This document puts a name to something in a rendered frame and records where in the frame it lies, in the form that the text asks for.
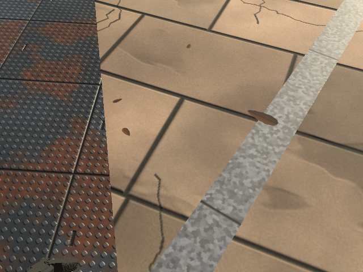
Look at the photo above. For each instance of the left robot hand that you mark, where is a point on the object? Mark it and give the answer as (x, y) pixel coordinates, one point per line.
(57, 265)

